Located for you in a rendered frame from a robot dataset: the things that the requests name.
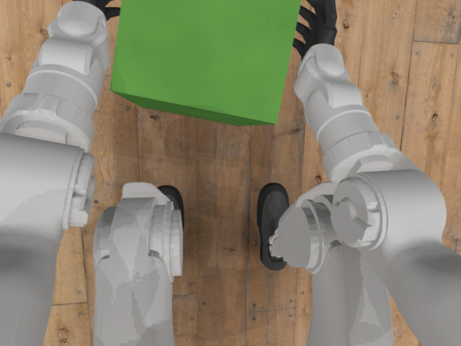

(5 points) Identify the right robot hand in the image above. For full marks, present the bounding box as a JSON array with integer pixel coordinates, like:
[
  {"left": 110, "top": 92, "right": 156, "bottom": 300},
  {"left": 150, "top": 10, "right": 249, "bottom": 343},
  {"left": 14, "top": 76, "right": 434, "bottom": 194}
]
[{"left": 292, "top": 0, "right": 337, "bottom": 61}]

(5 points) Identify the carton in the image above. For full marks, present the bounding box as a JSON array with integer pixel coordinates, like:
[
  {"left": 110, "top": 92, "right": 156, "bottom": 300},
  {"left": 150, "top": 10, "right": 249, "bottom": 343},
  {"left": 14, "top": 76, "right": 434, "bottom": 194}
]
[{"left": 110, "top": 0, "right": 302, "bottom": 126}]

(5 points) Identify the left robot hand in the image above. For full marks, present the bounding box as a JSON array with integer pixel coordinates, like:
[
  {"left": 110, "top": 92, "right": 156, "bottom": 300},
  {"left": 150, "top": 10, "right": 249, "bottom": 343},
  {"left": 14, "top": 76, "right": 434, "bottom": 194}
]
[{"left": 73, "top": 0, "right": 120, "bottom": 21}]

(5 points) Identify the left robot thigh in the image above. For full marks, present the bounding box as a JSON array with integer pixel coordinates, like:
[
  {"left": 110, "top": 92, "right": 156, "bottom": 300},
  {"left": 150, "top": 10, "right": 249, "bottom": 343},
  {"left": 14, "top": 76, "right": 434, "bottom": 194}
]
[{"left": 94, "top": 198, "right": 183, "bottom": 346}]

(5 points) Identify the robot right forearm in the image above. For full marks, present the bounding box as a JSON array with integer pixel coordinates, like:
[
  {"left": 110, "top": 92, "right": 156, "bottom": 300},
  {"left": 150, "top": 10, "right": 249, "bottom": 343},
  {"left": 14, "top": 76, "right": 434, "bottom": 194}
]
[{"left": 294, "top": 43, "right": 447, "bottom": 212}]

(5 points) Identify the robot right upper arm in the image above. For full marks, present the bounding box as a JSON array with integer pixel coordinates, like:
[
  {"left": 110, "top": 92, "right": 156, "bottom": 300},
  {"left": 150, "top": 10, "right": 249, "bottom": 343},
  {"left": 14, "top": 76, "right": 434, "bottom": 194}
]
[{"left": 331, "top": 169, "right": 461, "bottom": 346}]

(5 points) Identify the left robot shin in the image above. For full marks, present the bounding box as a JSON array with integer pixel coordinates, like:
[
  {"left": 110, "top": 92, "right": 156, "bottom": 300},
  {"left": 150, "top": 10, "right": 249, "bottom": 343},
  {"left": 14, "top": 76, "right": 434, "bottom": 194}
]
[{"left": 93, "top": 182, "right": 170, "bottom": 269}]

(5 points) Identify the robot left forearm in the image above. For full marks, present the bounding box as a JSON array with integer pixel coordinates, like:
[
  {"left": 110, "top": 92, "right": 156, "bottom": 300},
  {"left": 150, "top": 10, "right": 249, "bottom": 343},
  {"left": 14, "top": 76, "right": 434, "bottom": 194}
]
[{"left": 0, "top": 1, "right": 110, "bottom": 153}]

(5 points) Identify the robot left upper arm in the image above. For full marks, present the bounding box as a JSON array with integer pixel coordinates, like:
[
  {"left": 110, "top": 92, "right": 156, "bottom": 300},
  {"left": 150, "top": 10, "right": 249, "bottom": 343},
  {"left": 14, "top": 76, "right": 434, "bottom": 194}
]
[{"left": 0, "top": 133, "right": 96, "bottom": 346}]

